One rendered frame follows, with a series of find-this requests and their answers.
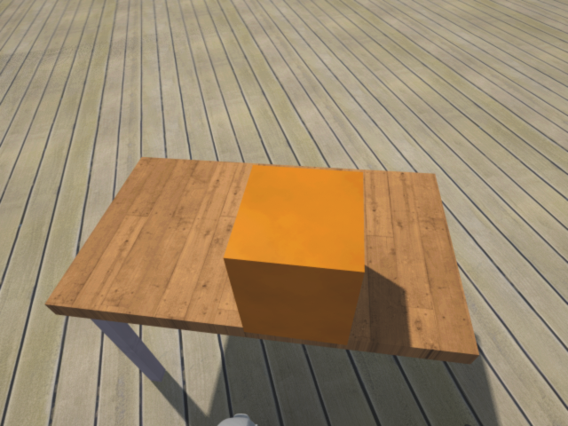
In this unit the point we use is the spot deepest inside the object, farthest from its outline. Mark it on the table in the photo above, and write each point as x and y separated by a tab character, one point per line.
156	258

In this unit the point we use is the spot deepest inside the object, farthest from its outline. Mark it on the carton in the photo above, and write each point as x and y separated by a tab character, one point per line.
295	258

